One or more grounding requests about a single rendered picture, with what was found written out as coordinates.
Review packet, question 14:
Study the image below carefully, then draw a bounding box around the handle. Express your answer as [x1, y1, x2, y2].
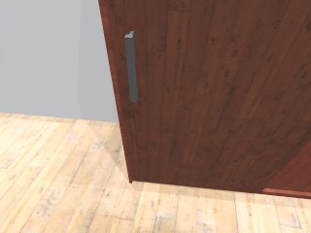
[124, 31, 138, 102]

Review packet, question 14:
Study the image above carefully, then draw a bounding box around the wardrobe door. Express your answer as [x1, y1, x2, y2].
[266, 141, 311, 193]
[106, 0, 311, 193]

